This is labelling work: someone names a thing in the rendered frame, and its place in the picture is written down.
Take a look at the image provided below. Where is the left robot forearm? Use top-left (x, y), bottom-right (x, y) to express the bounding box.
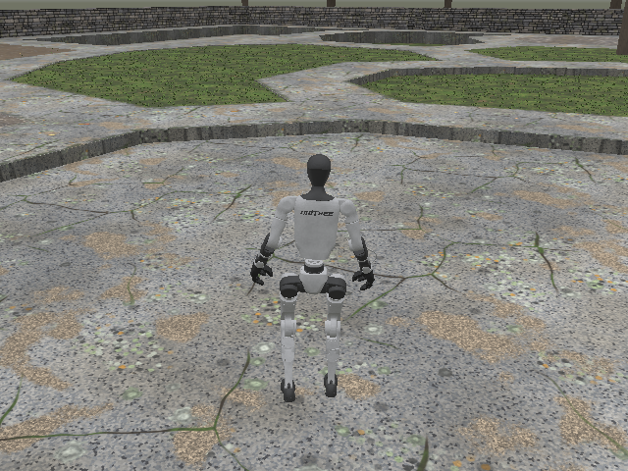
top-left (254, 233), bottom-right (275, 268)

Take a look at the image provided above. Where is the left robot upper arm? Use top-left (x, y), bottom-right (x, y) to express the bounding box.
top-left (266, 196), bottom-right (297, 249)

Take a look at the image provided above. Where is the robot left foot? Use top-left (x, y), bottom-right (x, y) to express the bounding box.
top-left (281, 379), bottom-right (295, 402)

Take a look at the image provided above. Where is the robot left hand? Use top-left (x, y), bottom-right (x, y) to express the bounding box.
top-left (250, 262), bottom-right (273, 286)

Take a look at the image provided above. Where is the robot torso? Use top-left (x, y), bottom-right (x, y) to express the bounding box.
top-left (293, 191), bottom-right (340, 294)

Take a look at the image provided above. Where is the right robot upper arm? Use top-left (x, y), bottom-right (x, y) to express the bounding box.
top-left (338, 198), bottom-right (364, 251)

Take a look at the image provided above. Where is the robot right hand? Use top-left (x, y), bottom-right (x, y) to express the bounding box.
top-left (352, 270), bottom-right (375, 290)

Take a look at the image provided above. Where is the right robot forearm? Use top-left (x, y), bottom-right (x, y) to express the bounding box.
top-left (353, 237), bottom-right (372, 274)

